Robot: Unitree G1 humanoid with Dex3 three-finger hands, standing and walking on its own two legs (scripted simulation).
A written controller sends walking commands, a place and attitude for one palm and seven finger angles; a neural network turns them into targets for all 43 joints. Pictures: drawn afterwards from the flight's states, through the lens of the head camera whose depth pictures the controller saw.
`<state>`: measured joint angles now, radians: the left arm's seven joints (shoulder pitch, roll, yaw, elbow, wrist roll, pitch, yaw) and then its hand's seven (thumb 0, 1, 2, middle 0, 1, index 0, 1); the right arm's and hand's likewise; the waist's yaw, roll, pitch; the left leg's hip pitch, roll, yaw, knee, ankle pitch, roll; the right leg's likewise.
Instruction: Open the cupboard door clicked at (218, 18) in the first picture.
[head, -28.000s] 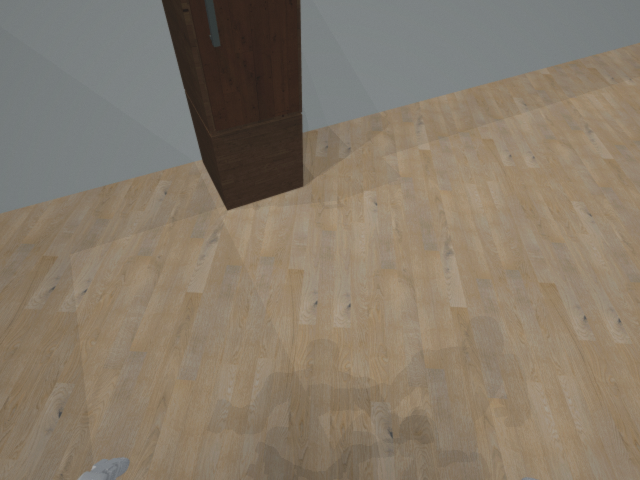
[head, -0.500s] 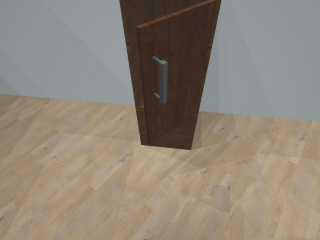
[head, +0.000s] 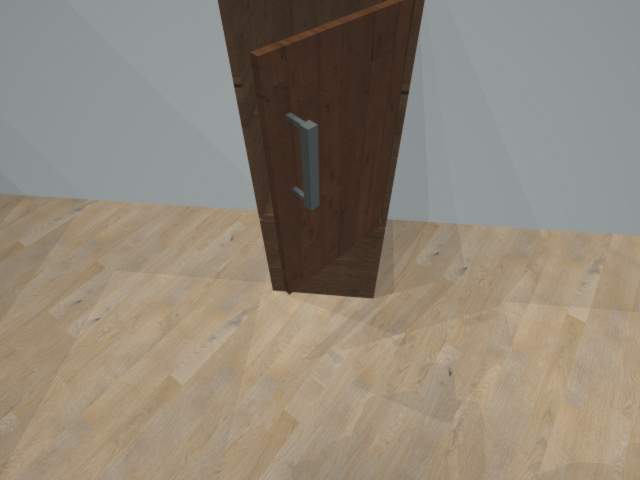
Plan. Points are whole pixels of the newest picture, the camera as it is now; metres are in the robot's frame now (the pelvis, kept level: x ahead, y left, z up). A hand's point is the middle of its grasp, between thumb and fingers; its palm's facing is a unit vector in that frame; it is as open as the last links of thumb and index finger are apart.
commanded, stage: walk to a spot facing it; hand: left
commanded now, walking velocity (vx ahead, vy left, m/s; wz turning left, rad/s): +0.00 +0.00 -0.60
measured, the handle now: (302, 163) +0.60 +0.08 +0.05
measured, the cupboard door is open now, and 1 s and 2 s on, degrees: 49 49 49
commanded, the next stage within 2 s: none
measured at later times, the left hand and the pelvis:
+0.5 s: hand out of the picture +0.11 +0.17 -0.17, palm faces -0.17 -0.94 -0.31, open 7.4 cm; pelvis -0.02 -0.03 -0.02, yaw -14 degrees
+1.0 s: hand (252, 462) +0.18 +0.12 -0.17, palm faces -0.47 -0.86 -0.22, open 7.4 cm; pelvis +0.00 -0.02 +0.00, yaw -32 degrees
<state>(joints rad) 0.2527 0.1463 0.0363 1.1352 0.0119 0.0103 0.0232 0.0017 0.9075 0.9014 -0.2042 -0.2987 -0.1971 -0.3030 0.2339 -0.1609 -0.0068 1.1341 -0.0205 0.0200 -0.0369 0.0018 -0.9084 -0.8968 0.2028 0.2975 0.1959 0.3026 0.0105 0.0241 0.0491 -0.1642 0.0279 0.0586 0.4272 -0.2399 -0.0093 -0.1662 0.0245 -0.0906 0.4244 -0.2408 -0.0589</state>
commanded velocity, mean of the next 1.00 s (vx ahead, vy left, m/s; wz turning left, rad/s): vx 0.00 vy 0.00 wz -0.60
